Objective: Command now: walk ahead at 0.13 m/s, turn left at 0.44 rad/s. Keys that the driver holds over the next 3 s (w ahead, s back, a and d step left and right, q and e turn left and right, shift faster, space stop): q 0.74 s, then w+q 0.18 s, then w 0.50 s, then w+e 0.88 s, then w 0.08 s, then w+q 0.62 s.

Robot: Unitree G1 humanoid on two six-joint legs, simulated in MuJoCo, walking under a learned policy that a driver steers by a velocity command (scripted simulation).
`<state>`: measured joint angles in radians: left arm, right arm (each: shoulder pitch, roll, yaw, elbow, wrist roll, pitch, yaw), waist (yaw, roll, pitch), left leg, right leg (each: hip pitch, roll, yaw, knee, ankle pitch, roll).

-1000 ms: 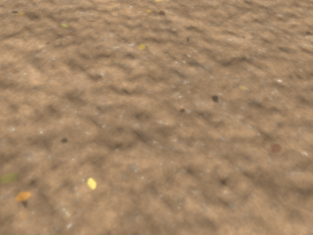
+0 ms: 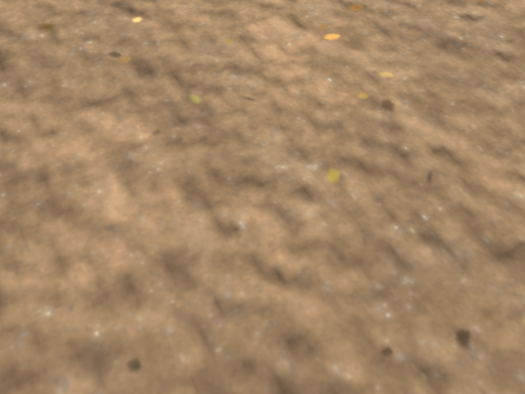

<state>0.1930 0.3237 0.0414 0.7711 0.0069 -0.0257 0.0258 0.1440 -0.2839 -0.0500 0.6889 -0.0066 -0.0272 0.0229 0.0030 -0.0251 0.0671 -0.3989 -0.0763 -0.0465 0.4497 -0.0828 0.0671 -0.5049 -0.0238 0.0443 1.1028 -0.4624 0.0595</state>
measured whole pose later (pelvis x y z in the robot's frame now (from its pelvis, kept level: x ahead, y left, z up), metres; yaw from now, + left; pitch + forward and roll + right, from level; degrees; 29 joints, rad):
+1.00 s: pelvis +0.07 +0.02 +0.02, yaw +34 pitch +2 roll -2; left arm 0.14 0.33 0.09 0.74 -0.01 -0.05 -0.01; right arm 0.29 -0.29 -0.06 0.67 0.01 -0.01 -0.02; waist -0.03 -0.02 0.00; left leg -0.19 -0.06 -0.14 0.37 -0.21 0.06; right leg -0.47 -0.02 0.06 0.71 -0.21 0.06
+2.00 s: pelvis +0.45 +0.29 +0.01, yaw +22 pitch +0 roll +3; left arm 0.15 0.31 0.06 0.68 -0.02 -0.02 -0.03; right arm 0.31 -0.29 -0.08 0.84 0.00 -0.10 0.01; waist -0.08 -0.04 0.04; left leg 0.03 -0.03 0.20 0.22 -0.25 0.02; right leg -0.68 -0.12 0.04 0.79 -0.01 0.00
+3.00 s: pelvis +1.02 +0.46 +0.01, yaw +22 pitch +2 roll +0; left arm 0.10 0.30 0.03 0.64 0.02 -0.09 0.00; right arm 0.34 -0.29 -0.05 0.76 0.02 -0.05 0.00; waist -0.06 -0.03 0.04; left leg -0.15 -0.13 -0.13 0.33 -0.20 0.09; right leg -0.65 -0.07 0.11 0.73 -0.08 0.07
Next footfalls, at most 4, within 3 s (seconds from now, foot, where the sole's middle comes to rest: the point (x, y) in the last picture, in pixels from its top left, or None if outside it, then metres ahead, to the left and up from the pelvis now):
0.28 right None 0.15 -0.14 -0.77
0.68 left None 0.05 0.11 -0.77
1.16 right None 0.27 -0.02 -0.77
1.64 left None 0.37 0.38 -0.77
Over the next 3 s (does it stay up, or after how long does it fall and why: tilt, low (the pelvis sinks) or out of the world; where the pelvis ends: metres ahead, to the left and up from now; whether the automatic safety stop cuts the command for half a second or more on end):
stays up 1.02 0.46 0.01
